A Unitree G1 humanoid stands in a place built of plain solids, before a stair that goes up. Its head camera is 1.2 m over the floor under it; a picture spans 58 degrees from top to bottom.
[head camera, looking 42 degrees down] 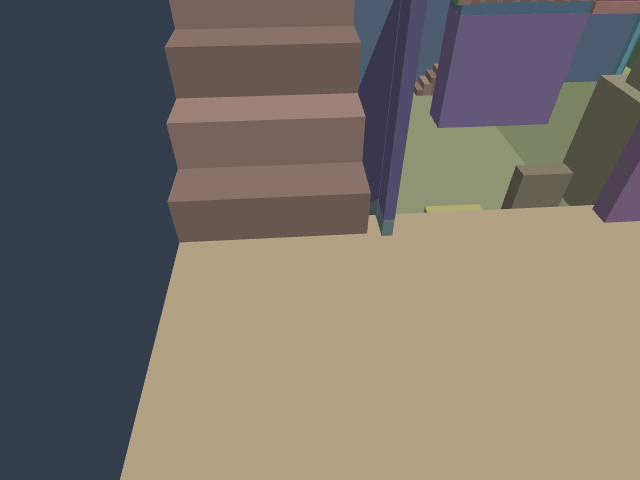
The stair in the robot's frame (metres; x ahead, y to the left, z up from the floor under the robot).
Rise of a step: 0.21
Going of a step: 0.23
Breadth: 0.78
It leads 4 degrees to the left of straight ahead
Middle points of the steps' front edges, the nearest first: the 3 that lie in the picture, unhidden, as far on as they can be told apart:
1.34 0.19 0.21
1.57 0.21 0.42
1.80 0.22 0.62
